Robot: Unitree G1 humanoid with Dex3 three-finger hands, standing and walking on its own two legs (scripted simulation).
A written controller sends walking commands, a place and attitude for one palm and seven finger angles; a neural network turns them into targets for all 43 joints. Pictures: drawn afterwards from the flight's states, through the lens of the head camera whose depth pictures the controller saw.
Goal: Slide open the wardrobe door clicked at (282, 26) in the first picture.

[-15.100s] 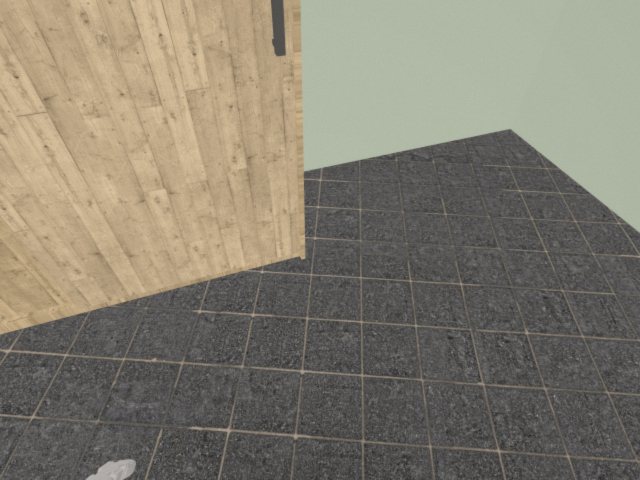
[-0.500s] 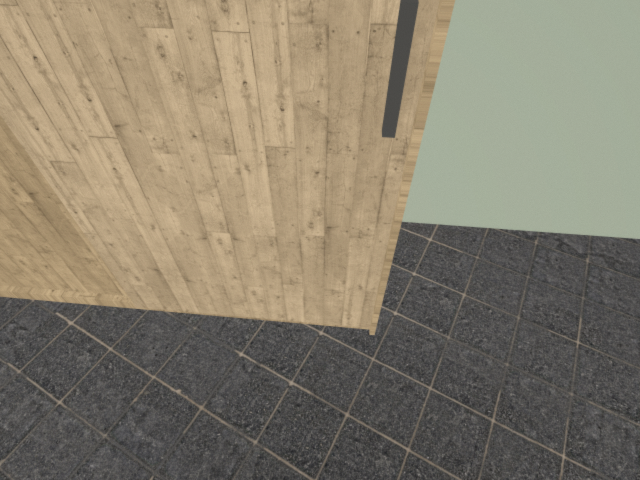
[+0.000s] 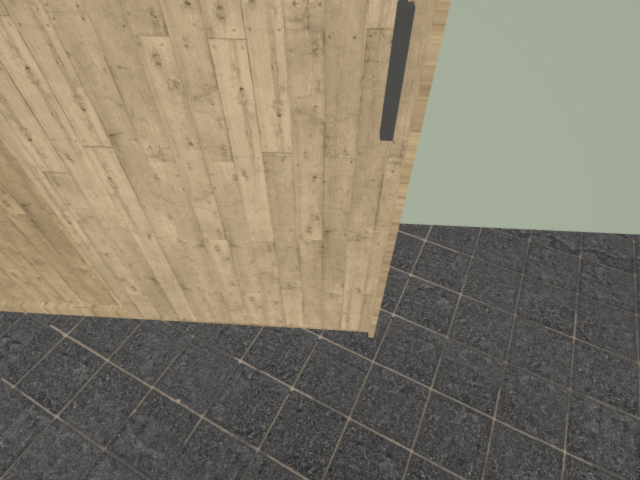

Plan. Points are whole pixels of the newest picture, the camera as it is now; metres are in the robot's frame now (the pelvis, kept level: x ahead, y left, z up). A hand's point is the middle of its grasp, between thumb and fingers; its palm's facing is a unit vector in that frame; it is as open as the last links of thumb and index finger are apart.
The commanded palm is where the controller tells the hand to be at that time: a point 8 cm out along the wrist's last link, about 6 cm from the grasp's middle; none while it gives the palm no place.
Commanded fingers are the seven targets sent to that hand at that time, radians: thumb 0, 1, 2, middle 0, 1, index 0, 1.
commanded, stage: look again from close up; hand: right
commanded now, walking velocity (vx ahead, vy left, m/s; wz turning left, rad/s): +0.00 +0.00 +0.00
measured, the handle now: (394, 72) +0.66 -0.07 +0.19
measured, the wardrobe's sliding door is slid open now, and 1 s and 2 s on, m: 0.00 0.00 0.00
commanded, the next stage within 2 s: shuffle to correct the standing spot in 1.36 s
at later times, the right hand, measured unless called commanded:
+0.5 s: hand out of the picture +0.01 -0.15 -0.17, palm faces +0.01 +0.98 -0.19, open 7.4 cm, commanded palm none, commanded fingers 0.00 -0.90 -0.90 0.20 0.30 0.20 0.30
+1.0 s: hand out of the picture +0.01 -0.14 -0.18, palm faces +0.02 +0.98 -0.21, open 7.4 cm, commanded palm none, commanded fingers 0.00 -0.90 -0.90 0.20 0.30 0.20 0.30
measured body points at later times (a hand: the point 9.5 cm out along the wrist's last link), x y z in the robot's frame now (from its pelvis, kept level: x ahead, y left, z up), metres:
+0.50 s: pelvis +0.02 +0.02 +0.00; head +0.04 +0.02 +0.45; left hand +0.02 +0.24 -0.16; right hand +0.01 -0.20 -0.16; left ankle -0.05 +0.11 -0.74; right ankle +0.04 -0.08 -0.74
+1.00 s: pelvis +0.04 +0.04 +0.00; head +0.05 +0.04 +0.45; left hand +0.06 +0.26 -0.16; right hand +0.01 -0.19 -0.16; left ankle -0.05 +0.11 -0.74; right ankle +0.04 -0.08 -0.74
